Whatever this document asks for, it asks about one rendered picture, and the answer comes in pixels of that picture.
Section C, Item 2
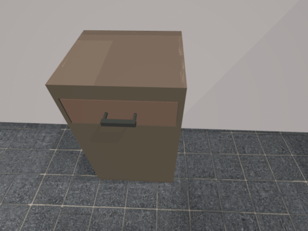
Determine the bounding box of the drawer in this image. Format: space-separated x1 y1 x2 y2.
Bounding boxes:
60 99 178 126

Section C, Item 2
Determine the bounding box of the cabinet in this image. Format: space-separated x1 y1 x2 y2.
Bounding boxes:
45 30 187 183

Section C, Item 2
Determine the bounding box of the handle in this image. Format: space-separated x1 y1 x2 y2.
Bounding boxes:
100 112 137 128

